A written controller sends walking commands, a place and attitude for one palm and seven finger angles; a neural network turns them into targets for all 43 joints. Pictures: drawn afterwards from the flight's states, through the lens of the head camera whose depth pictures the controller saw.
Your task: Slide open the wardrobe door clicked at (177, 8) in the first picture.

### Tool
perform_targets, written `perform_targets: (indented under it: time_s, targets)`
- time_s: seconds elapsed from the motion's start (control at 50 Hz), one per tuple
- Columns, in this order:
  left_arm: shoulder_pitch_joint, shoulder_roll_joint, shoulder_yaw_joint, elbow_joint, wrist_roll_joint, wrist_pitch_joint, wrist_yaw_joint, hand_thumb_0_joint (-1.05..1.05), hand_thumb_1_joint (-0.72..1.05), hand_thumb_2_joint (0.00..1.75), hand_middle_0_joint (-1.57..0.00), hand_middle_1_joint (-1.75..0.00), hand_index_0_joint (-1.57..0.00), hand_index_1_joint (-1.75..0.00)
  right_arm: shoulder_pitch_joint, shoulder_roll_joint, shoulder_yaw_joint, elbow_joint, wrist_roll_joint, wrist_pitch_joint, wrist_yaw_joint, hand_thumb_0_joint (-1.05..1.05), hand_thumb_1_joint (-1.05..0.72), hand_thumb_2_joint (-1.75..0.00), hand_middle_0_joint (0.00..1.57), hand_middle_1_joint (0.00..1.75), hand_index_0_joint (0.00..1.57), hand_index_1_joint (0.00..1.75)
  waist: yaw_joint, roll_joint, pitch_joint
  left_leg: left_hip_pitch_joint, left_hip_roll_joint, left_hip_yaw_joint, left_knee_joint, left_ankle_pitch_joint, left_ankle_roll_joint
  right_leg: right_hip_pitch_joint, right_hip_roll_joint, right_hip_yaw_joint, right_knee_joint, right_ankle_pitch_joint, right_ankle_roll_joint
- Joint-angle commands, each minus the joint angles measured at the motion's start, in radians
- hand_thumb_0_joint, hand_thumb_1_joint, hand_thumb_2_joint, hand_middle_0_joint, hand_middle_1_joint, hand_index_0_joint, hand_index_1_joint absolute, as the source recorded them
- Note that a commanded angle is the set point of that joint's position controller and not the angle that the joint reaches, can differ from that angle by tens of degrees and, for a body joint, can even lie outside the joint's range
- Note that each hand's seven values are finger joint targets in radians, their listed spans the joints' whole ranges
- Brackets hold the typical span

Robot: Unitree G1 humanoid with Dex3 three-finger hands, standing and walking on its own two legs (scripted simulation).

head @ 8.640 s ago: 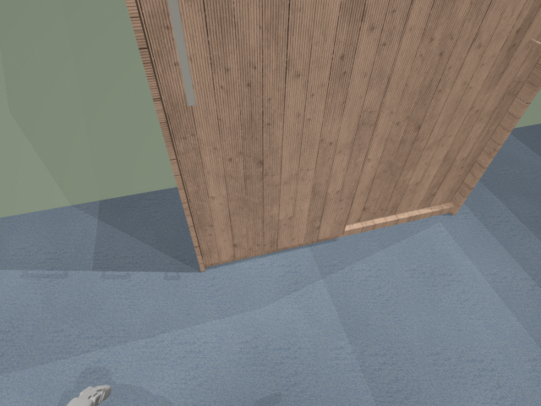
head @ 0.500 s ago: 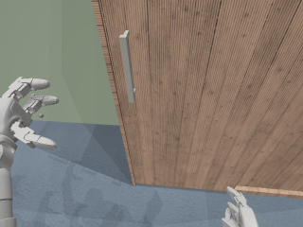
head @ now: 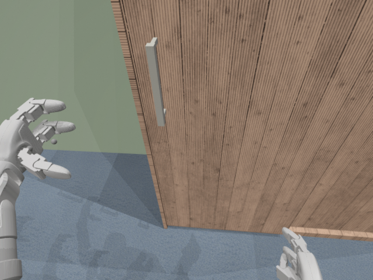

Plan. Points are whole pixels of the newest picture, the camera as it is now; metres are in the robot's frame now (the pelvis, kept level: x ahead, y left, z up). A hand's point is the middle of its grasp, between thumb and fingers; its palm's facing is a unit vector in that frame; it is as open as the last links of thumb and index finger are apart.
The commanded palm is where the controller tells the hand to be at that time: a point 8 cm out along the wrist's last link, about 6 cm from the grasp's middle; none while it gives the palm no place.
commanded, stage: raise the hand with hooked fingers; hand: left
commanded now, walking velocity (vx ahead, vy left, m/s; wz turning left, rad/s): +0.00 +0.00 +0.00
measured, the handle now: (158, 85) +0.53 +0.14 +0.17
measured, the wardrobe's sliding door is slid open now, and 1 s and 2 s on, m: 0.00 0.00 0.00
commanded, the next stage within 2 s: move the hooked fingers beside the handle in 0.02 s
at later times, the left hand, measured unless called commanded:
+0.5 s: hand (75, 129) +0.32 +0.26 +0.20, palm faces +0.05 -1.00 -0.04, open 14.0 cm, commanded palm +0.29 +0.30 +0.19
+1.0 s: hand (104, 114) +0.38 +0.23 +0.19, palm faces +0.04 -1.00 -0.03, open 14.0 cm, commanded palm +0.35 +0.28 +0.19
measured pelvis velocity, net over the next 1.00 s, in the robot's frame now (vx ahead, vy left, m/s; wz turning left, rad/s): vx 0.00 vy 0.00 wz -0.01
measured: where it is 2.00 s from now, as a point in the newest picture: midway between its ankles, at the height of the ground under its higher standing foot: outside the picture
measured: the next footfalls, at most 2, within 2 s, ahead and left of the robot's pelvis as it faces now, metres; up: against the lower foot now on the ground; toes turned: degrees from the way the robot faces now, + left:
none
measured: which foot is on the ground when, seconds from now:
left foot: down 0.00-1.00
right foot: down 0.00-1.00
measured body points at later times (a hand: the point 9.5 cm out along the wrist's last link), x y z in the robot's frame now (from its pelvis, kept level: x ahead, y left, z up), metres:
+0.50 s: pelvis +0.00 +0.01 +0.00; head -0.01 -0.01 +0.45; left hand +0.31 +0.31 +0.20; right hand +0.19 -0.22 -0.07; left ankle -0.02 +0.14 -0.74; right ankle +0.03 -0.13 -0.74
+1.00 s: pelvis +0.00 +0.00 +0.00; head +0.00 -0.02 +0.45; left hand +0.37 +0.28 +0.19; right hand +0.16 -0.24 -0.09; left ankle -0.02 +0.14 -0.74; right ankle +0.03 -0.13 -0.74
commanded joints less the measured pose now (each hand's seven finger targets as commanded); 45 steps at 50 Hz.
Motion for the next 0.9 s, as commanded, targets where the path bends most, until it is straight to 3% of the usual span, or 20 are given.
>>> perform_targets:
  time_s: [0.0, 0.06, 0.1, 0.14, 0.22, 0.24, 0.32, 0.36, 0.44, 0.5, 0.56, 0.62, 0.64, 0.72, 0.74, 0.78, 0.82, 0.84, 0.86, 0.88]
  targets:
    - [-0.298, 0.275, 0.071, -0.233, -0.03, -0.052, -0.026, 0.0, -0.5, 0.3, -0.3, -1.2, -0.3, -1.2, -0.131, -0.112, -0.048, -0.178, -0.007, -0.056, -0.007, 0.0, -0.9, -0.9, 0.2, 0.3, 0.2, 0.3, -0.007, 0.002, -0.192, -0.029, -0.057, -0.005, -0.076, 0.189, 0.047, 0.116, 0.049, 0.016, -0.058, 0.132, -0.022]
    - [-0.279, 0.307, 0.119, -0.259, -0.042, -0.082, -0.022, 0.0, -0.5, 0.3, -0.3, -1.2, -0.3, -1.2, -0.132, -0.106, -0.047, -0.18, -0.012, -0.053, -0.001, 0.0, -0.9, -0.9, 0.2, 0.3, 0.2, 0.3, 0.004, -0.011, -0.219, -0.025, -0.057, -0.002, -0.072, 0.231, 0.048, 0.141, 0.053, 0.012, -0.05, 0.18, -0.022]
    - [-0.261, 0.301, 0.129, -0.232, -0.048, -0.091, -0.018, 0.0, -0.5, 0.3, -0.3, -1.2, -0.3, -1.2, -0.129, -0.104, -0.046, -0.174, -0.012, -0.051, 0.003, 0.0, -0.9, -0.9, 0.2, 0.3, 0.2, 0.3, 0.006, -0.016, -0.192, -0.039, -0.056, -0.002, -0.079, 0.23, 0.045, 0.132, 0.055, 0.006, -0.051, 0.185, -0.024]
    - [-0.31, 0.255, 0.074, -0.213, -0.043, -0.085, -0.011, 0.0, -0.5, 0.3, -0.3, -1.2, -0.3, -1.2, -0.133, -0.101, -0.045, -0.167, -0.011, -0.048, 0.003, 0.0, -0.9, -0.9, 0.2, 0.3, 0.2, 0.3, -0.005, -0.003, -0.155, -0.036, -0.054, 0.002, -0.08, 0.216, 0.042, 0.1, 0.056, 0.01, -0.06, 0.172, -0.023]
    - [-0.348, 0.238, 0.036, -0.157, -0.022, -0.054, -0.004, 0.0, -0.5, 0.3, -0.3, -1.2, -0.3, -1.2, -0.122, -0.109, -0.048, -0.159, -0.006, -0.042, -0.005, 0.0, -0.9, -0.9, 0.2, 0.3, 0.2, 0.3, -0.021, 0.036, -0.134, -0.042, -0.055, 0.001, -0.083, 0.186, 0.041, 0.068, 0.05, 0.01, -0.064, 0.136, -0.024]
    - [-0.352, 0.247, 0.038, -0.145, -0.019, -0.05, 0.0, 0.0, -0.5, 0.3, -0.3, -1.2, -0.3, -1.2, -0.12, -0.111, -0.05, -0.155, -0.007, -0.039, -0.006, 0.0, -0.9, -0.9, 0.2, 0.3, 0.2, 0.3, -0.019, 0.006, -0.126, -0.047, -0.052, 0.002, -0.078, 0.189, 0.044, 0.073, 0.05, 0.016, -0.069, 0.137, -0.024]
    - [-0.453, 0.236, 0.005, -0.207, -0.004, -0.073, 0.006, 0.0, -0.5, 0.3, -0.3, -1.2, -0.3, -1.2, -0.125, -0.103, -0.05, -0.169, -0.009, -0.041, -0.011, 0.0, -0.9, -0.9, 0.2, 0.3, 0.2, 0.3, -0.028, 0.037, -0.217, -0.007, -0.056, -0.004, -0.073, 0.223, 0.043, 0.098, 0.049, 0.014, -0.052, 0.174, -0.025]
    - [-0.462, 0.246, 0.022, -0.24, -0.011, -0.102, 0.015, 0.0, -0.5, 0.3, -0.3, -1.2, -0.3, -1.2, -0.126, -0.099, -0.049, -0.171, -0.015, -0.044, -0.008, 0.0, -0.9, -0.9, 0.2, 0.3, 0.2, 0.3, -0.018, 0.049, -0.262, 0.005, -0.056, -0.005, -0.069, 0.261, 0.042, 0.134, 0.047, 0.016, -0.042, 0.218, -0.028]
    - [-0.404, 0.251, 0.048, -0.142, -0.012, -0.107, 0.03, 0.0, -0.5, 0.3, -0.3, -1.2, -0.3, -1.2, -0.113, -0.103, -0.052, -0.154, -0.016, -0.034, -0.006, 0.0, -0.9, -0.9, 0.2, 0.3, 0.2, 0.3, -0.007, -0.005, -0.221, -0.03, -0.053, 0.002, -0.076, 0.255, 0.039, 0.127, 0.05, 0.008, -0.046, 0.217, -0.028]
    - [-0.461, 0.205, -0.007, -0.064, 0.004, -0.071, 0.046, 0.0, -0.5, 0.3, -0.3, -1.2, -0.3, -1.2, -0.112, -0.107, -0.054, -0.144, -0.008, -0.024, -0.009, 0.0, -0.9, -0.9, 0.2, 0.3, 0.2, 0.3, -0.025, -0.007, -0.16, -0.057, -0.05, 0.0, -0.086, 0.212, 0.038, 0.079, 0.045, 0.005, -0.051, 0.174, -0.026]
    - [-0.447, 0.23, 0.009, -0.054, 0.017, -0.048, 0.059, 0.0, -0.5, 0.3, -0.3, -1.2, -0.3, -1.2, -0.114, -0.114, -0.058, -0.154, -0.008, -0.015, -0.004, 0.0, -0.9, -0.9, 0.2, 0.3, 0.2, 0.3, -0.013, -0.019, -0.202, -0.062, -0.05, 0.005, -0.08, 0.23, 0.042, 0.103, 0.039, 0.011, -0.045, 0.191, -0.027]
    - [-0.514, 0.212, -0.009, -0.107, 0.022, -0.066, 0.069, 0.0, -0.5, 0.3, -0.3, -1.2, -0.3, -1.2, -0.117, -0.106, -0.06, -0.163, -0.011, -0.011, -0.001, 0.0, -0.9, -0.9, 0.2, 0.3, 0.2, 0.3, -0.022, -0.007, -0.256, -0.033, -0.052, 0.008, -0.069, 0.274, 0.041, 0.121, 0.04, 0.014, -0.032, 0.245, -0.028]
    - [-0.507, 0.243, 0.019, -0.115, 0.019, -0.081, 0.073, 0.0, -0.5, 0.3, -0.3, -1.2, -0.3, -1.2, -0.114, -0.108, -0.061, -0.163, -0.014, -0.01, 0.001, 0.0, -0.9, -0.9, 0.2, 0.3, 0.2, 0.3, -0.014, -0.033, -0.27, -0.036, -0.048, 0.009, -0.066, 0.281, 0.043, 0.139, 0.042, 0.017, -0.032, 0.252, -0.027]
    - [-0.584, 0.208, -0.017, -0.084, 0.022, -0.116, 0.081, 0.0, -0.5, 0.3, -0.3, -1.2, -0.3, -1.2, -0.104, -0.105, -0.059, -0.151, -0.014, -0.008, -0.007, 0.0, -0.9, -0.9, 0.2, 0.3, 0.2, 0.3, -0.033, -0.001, -0.258, -0.03, -0.052, 0.013, -0.069, 0.256, 0.042, 0.114, 0.043, 0.02, -0.034, 0.235, -0.028]
    - [-0.589, 0.229, -0.005, -0.054, 0.027, -0.119, 0.086, 0.0, -0.5, 0.3, -0.3, -1.2, -0.3, -1.2, -0.096, -0.11, -0.062, -0.14, -0.013, -0.005, -0.008, 0.0, -0.9, -0.9, 0.2, 0.3, 0.2, 0.3, -0.037, -0.031, -0.236, -0.041, -0.046, 0.012, -0.071, 0.242, 0.043, 0.103, 0.045, 0.018, -0.043, 0.216, -0.026]
    - [-0.63, 0.189, -0.057, -0.005, 0.038, -0.108, 0.088, 0.0, -0.5, 0.3, -0.3, -1.2, -0.3, -1.2, -0.092, -0.111, -0.059, -0.134, -0.009, -0.002, -0.014, 0.0, -0.9, -0.9, 0.2, 0.3, 0.2, 0.3, -0.049, -0.015, -0.208, -0.054, -0.048, 0.011, -0.079, 0.202, 0.045, 0.076, 0.04, 0.019, -0.048, 0.174, -0.026]
    - [-0.668, 0.193, -0.078, 0.067, 0.057, -0.09, 0.093, 0.0, -0.5, 0.3, -0.3, -1.2, -0.3, -1.2, -0.082, -0.118, -0.06, -0.122, -0.005, 0.005, -0.02, 0.0, -0.9, -0.9, 0.2, 0.3, 0.2, 0.3, -0.06, 0.006, -0.18, -0.072, -0.049, 0.009, -0.082, 0.16, 0.044, 0.045, 0.039, 0.021, -0.058, 0.122, -0.026]
    - [-0.69, 0.178, -0.095, 0.088, 0.057, -0.088, 0.096, 0.0, -0.5, 0.3, -0.3, -1.2, -0.3, -1.2, -0.078, -0.119, -0.062, -0.116, -0.007, 0.006, -0.02, 0.0, -0.9, -0.9, 0.2, 0.3, 0.2, 0.3, -0.066, -0.03, -0.175, -0.071, -0.047, 0.009, -0.077, 0.16, 0.048, 0.041, 0.038, 0.024, -0.064, 0.122, -0.025]
    - [-0.701, 0.212, -0.07, 0.078, 0.063, -0.089, 0.1, 0.0, -0.5, 0.3, -0.3, -1.2, -0.3, -1.2, -0.072, -0.122, -0.067, -0.119, -0.007, 0.007, -0.02, 0.0, -0.9, -0.9, 0.2, 0.3, 0.2, 0.3, -0.06, -0.019, -0.216, -0.065, -0.047, 0.007, -0.073, 0.176, 0.049, 0.06, 0.036, 0.024, -0.056, 0.138, -0.026]
    - [-0.717, 0.195, -0.089, 0.077, 0.065, -0.09, 0.1, 0.0, -0.5, 0.3, -0.3, -1.2, -0.3, -1.2, -0.076, -0.118, -0.064, -0.125, -0.008, 0.008, -0.02, 0.0, -0.9, -0.9, 0.2, 0.3, 0.2, 0.3, -0.06, 0.001, -0.237, -0.058, -0.049, 0.008, -0.07, 0.189, 0.048, 0.067, 0.034, 0.026, -0.05, 0.154, -0.027]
